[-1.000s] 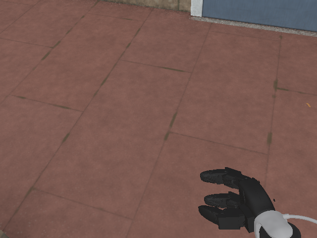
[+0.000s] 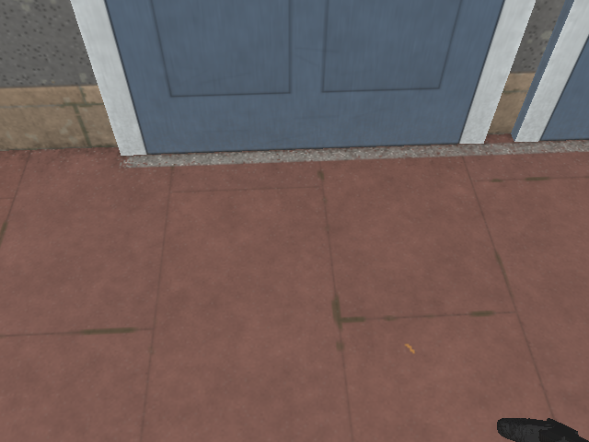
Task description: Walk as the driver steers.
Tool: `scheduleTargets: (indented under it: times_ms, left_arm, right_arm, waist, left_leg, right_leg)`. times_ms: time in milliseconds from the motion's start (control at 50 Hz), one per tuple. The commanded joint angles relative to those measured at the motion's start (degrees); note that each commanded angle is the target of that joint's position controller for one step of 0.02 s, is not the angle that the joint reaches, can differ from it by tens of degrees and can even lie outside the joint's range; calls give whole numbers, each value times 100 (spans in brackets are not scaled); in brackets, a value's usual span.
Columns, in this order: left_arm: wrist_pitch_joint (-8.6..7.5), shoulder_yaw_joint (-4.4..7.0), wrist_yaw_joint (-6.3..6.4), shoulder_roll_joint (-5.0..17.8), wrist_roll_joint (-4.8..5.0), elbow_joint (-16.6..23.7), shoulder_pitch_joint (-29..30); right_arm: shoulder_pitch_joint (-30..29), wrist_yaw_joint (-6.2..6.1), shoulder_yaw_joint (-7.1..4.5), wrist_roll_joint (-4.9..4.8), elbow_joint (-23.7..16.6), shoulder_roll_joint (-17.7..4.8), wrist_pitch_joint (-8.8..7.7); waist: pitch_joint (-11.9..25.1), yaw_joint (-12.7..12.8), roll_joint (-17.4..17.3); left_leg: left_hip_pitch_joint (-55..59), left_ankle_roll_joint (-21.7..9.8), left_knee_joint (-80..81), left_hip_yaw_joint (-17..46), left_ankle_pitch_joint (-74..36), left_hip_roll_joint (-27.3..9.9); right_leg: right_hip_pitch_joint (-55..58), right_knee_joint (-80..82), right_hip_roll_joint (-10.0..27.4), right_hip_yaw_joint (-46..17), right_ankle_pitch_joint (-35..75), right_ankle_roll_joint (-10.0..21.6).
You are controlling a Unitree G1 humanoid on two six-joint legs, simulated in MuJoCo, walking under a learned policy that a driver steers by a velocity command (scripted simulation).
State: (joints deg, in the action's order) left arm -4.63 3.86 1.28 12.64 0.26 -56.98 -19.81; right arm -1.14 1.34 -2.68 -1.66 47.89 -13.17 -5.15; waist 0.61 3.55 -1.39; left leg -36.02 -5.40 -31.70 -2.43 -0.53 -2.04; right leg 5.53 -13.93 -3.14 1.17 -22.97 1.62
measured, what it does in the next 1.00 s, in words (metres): walks ahead: left foot, then right foot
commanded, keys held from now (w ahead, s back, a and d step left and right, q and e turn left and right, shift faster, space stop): no key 1.00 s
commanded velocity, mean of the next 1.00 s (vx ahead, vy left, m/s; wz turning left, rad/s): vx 0.11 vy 0.00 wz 0.07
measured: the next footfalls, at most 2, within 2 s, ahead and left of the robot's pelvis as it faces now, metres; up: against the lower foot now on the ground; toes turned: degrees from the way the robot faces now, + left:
left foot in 0.02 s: +0.21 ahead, +0.10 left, +0.00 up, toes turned +4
right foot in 0.48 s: +0.29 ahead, -0.12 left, +0.00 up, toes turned +5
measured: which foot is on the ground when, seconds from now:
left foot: up 0.00-0.00, down 0.02-1.00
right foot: down 0.00-0.02, up 0.04-0.46, down 0.48-1.00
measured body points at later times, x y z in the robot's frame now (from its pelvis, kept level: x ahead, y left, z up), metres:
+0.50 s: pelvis +0.18 +0.03 +0.01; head +0.20 +0.03 +0.46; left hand +0.30 +0.29 -0.11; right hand +0.31 -0.21 -0.12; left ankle +0.17 +0.10 -0.72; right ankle +0.25 -0.12 -0.72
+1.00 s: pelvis +0.21 +0.01 +0.01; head +0.23 +0.02 +0.46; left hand +0.29 +0.27 -0.13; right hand +0.30 -0.23 -0.13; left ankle +0.17 +0.10 -0.72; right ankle +0.25 -0.12 -0.72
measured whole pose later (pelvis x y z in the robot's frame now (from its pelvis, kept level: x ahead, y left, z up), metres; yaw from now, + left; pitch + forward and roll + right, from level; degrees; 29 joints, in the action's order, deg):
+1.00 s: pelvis +0.21 +0.01 +0.01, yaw +4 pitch -1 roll +0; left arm -0.2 3.6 2.8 11.3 -0.2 -58.5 -6.3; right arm 9.9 -1.6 -2.6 0.1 58.3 -11.7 -0.3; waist -2.4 -0.1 0.2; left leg -10.2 -2.8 -31.1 -0.6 19.8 2.4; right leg -15.6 -31.0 0.8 -1.3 -14.3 -1.4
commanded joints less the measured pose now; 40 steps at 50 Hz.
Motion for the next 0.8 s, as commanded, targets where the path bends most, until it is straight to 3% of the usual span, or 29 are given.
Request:
scheduleTargets:
  times_ms: [20,40,60,80,100,120,140,180,240,320,380,440,480,500,520,540,560,620,700,800]
  left_arm:
    - [102,165,66,857,-27,260,153]
    - [81,105,77,715,-136,446,149]
    - [-59,-147,-69,-21,-165,340,-818]
    - [-187,-15,-137,568,-31,230,-607]
    - [-224,38,-132,747,143,465,83]
    - [-212,40,-60,807,117,611,570]
    - [-153,94,25,832,33,697,829]
    - [33,123,120,653,-23,790,652]
    - [141,95,196,418,-30,833,572]
    - [229,53,203,379,-33,905,1008]
    - [313,72,194,481,5,955,1375]
    - [321,74,170,495,-16,956,1527]
    - [262,72,137,520,-94,862,1349]
    - [239,96,141,693,-151,824,1246]
    - [272,164,147,992,-112,806,1340]
    - [314,153,127,769,-54,749,1369]
    - [336,123,107,547,-52,723,1412]
    - [306,109,127,538,-89,659,1506]
    - [274,110,145,544,-52,485,1394]
    - [330,102,158,527,-37,327,1400]
  right_arm:
    - [1045,38,-325,107,-3,-837,-52]
    - [2001,-4,-422,239,188,-1259,-52]
    - [2168,27,-412,230,264,-1487,-61]
    - [2332,0,-343,181,207,-1145,13]
    - [1679,-53,-295,164,70,-968,39]
    - [1161,-71,-235,162,-66,-816,39]
    - [911,-75,-185,184,-83,-667,22]
    - [815,-45,-119,272,9,-489,-29]
    - [774,-107,-137,318,63,-614,-23]
    - [816,-225,-175,231,108,-721,134]
    - [944,-254,-154,241,205,-663,213]
    - [965,-268,-102,256,275,-540,264]
    - [1040,-265,-52,201,309,-436,273]
    - [1205,-255,-31,255,304,-378,242]
    - [1739,-233,-87,276,404,-428,214]
    - [1685,-243,-73,257,445,-369,226]
    - [1322,-245,-72,238,403,-401,267]
    - [1035,-276,-82,235,340,-398,407]
    - [1097,-273,-104,199,453,-426,416]
    - [1114,-285,-107,176,600,-398,445]
  waist:
    - [554,-930,520]
    - [1293,-1145,-130]
    - [2270,-657,-1618]
    - [2681,-928,-860]
    - [1862,-864,-601]
    - [1264,-724,94]
    - [889,-582,332]
    - [723,-241,77]
    - [763,-77,-138]
    - [917,-199,-215]
    - [746,-352,-265]
    - [539,-356,-340]
    - [517,-205,-187]
    - [636,-304,42]
    - [746,-698,592]
    - [783,-617,871]
    - [588,-457,785]
    - [261,-420,541]
    - [345,-382,373]
    - [291,-366,192]
  left_leg:
    - [1953,-320,332,-212,5,481]
    - [3929,-628,-85,1022,-1773,-520]
    - [6058,-1884,310,3655,-2719,-2078]
    - [5994,-1707,664,3983,-2284,-1872]
    - [5243,-1442,713,3065,-2401,-1715]
    - [4215,-1246,846,2419,-2722,-1523]
    - [3382,-1173,1030,2040,-2916,-1371]
    - [2454,-1086,1284,1540,-3095,-1112]
    - [2103,-1032,1394,1019,-3627,-929]
    - [2157,-651,1401,673,-3080,-718]
    - [2305,-533,1457,811,-2024,-738]
    - [2424,-539,1296,1034,-1247,-779]
    - [2326,-273,954,1015,-627,-536]
    - [2150,-103,727,939,-148,-308]
    - [1717,123,705,749,659,68]
    - [1775,228,741,536,1076,219]
    - [1862,240,675,404,1291,287]
    - [1901,147,618,461,942,195]
    - [2130,113,471,510,290,116]
    - [2221,117,468,534,172,74]
  right_leg:
    - [-243,-2244,1213,76,6466,317]
    - [-1757,-4097,894,215,4529,93]
    - [-4021,-6345,-228,-60,-919,-312]
    - [-4246,-7011,-36,-885,-1050,-259]
    - [-4626,-6965,277,-784,-654,-257]
    - [-4521,-6626,564,-612,-234,-270]
    - [-4306,-6359,704,-524,-83,-297]
    - [-3639,-5765,877,-558,15,-252]
    - [-3438,-4753,883,-484,461,-330]
    - [-3072,-3391,854,-416,1427,-379]
    - [-2973,-2758,822,-459,1550,-379]
    - [-2749,-2061,750,-453,1297,-331]
    - [-2050,-1061,749,-461,2281,-164]
    - [-1582,-1146,1021,-721,3316,-52]
    - [-1074,-1484,1214,-830,3646,158]
    - [-1199,-1499,1122,-787,2835,237]
    - [-1505,-1373,977,-751,2154,164]
    - [-1776,-1380,822,-620,2123,38]
    - [-1625,-1571,754,-543,2698,49]
    - [-1563,-1617,679,-488,2627,51]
